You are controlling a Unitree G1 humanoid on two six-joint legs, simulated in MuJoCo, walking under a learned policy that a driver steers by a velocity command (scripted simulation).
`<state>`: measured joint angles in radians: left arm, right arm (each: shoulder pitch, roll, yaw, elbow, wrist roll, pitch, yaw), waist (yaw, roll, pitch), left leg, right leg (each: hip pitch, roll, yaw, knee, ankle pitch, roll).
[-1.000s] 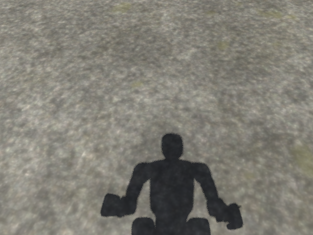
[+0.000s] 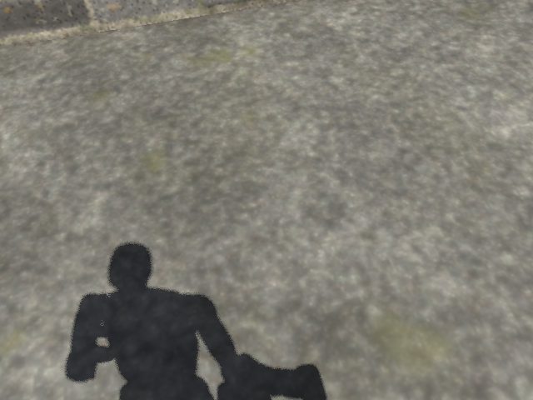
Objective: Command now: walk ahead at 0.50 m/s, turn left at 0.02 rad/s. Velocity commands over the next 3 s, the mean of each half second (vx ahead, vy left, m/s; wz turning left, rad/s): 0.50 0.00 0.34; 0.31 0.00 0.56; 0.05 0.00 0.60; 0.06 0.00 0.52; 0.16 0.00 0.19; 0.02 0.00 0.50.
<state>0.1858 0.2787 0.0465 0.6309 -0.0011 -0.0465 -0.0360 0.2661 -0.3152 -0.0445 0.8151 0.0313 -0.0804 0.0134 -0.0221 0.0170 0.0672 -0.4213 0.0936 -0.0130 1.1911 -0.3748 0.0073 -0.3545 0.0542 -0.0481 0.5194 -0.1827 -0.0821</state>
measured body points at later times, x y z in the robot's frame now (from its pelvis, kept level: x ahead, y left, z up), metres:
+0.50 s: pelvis +0.28 +0.08 -0.01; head +0.32 +0.09 +0.44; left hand +0.29 +0.37 -0.13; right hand +0.51 -0.15 -0.11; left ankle +0.34 +0.16 -0.73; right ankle +0.13 -0.09 -0.63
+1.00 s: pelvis +0.51 +0.10 +0.00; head +0.56 +0.12 +0.44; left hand +0.55 +0.42 -0.08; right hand +0.76 -0.09 -0.12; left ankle +0.38 +0.17 -0.64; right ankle +0.66 +0.06 -0.73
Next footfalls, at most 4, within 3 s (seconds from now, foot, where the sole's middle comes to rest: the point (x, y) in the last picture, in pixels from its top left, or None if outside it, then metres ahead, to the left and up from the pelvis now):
0.42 left None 0.38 0.17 -0.77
0.86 right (249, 305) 0.69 0.08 -0.77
1.30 left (180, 385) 0.49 0.25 -0.77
1.76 right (237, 315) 0.66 0.11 -0.77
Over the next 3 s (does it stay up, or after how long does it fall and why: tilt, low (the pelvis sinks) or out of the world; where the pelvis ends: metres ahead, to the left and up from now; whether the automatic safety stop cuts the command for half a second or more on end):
stays up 0.53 0.26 0.00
